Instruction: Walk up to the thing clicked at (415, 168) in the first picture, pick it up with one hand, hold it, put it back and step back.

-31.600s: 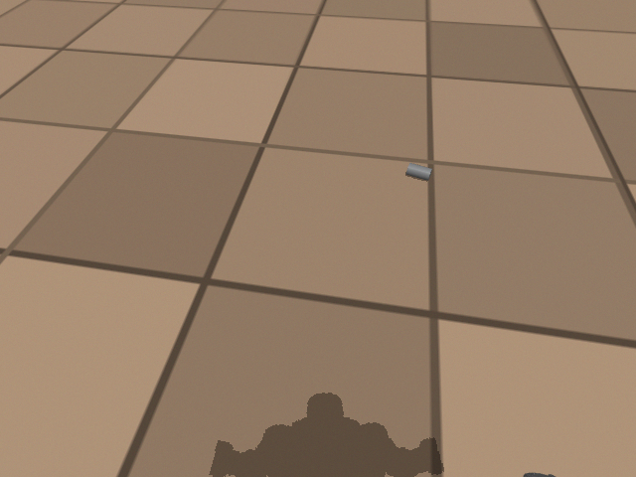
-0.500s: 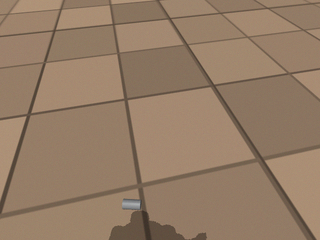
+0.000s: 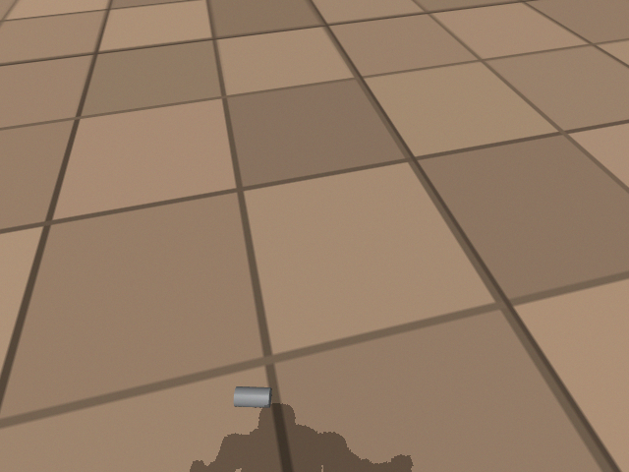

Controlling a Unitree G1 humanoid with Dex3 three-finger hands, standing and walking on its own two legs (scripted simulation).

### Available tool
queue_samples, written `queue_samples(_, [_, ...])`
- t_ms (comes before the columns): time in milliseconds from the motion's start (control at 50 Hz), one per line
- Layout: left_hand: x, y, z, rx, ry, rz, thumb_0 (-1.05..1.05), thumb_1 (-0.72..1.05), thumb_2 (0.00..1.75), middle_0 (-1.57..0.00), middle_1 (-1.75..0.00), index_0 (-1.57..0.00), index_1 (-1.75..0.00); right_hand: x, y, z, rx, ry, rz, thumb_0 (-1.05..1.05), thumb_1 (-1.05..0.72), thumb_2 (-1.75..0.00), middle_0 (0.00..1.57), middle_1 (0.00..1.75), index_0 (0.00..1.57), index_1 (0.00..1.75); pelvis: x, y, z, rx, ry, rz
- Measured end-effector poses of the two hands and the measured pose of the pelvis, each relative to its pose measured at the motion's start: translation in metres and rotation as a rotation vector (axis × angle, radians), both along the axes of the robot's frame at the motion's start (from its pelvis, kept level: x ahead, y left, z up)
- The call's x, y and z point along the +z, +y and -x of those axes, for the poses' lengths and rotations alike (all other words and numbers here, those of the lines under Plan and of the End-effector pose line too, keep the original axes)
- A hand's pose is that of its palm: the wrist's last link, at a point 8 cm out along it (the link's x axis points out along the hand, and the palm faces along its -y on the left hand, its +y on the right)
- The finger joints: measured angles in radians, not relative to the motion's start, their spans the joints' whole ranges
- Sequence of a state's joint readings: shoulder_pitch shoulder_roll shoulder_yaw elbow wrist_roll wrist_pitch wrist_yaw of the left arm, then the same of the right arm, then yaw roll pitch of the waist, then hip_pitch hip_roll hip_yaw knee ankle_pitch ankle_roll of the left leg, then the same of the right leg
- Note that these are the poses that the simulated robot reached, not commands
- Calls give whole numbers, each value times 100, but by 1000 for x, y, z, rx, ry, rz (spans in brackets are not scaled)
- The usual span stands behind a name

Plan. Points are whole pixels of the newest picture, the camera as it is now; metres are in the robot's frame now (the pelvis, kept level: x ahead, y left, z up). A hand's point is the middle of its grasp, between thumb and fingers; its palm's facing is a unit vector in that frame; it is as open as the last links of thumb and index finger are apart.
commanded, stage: stand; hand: left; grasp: from above
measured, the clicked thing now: (253, 396) +0.43 +0.22 -0.75
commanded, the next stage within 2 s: step back in 1.26 s
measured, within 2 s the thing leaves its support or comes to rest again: neither
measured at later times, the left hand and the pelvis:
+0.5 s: hand out of the picture +0.09 +0.22 -0.16, palm faces +0.01 -0.95 -0.32, open 7.4 cm; pelvis +0.02 -0.01 +0.00, yaw +0 degrees
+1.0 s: hand out of the picture +0.09 +0.23 -0.15, palm faces +0.00 -0.94 -0.34, open 7.4 cm; pelvis +0.01 -0.02 +0.00, yaw +0 degrees
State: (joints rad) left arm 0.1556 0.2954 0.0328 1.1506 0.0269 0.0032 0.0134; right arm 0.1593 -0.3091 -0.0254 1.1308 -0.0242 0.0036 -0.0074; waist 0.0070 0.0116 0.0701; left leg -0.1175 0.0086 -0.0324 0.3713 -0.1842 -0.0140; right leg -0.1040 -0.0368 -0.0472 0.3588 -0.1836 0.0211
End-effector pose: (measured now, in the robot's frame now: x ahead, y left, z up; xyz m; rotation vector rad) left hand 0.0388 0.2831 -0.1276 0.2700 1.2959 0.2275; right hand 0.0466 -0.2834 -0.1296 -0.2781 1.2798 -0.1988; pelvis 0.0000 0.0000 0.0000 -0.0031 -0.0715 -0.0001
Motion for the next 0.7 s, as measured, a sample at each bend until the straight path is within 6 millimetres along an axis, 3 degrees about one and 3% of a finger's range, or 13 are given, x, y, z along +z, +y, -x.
queue_samples(320, [5, -11, -34, -14, -36, 5, 1, 90, 90, -21, -30, -20, -30, -1, -1, -25, 10, -24, -16, 1, -91, -90, 20, 30, 20, 29, 2, -7, -14, -6, 12, -3])
queue_samples(700, [11, -10, -48, -26, -70, -15, 1, 90, 90, -21, -30, -20, -30, 5, -19, -39, 14, -56, 6, 1, -91, -90, 20, 30, 20, 29, 2, -15, -17, -8, 12, -3])
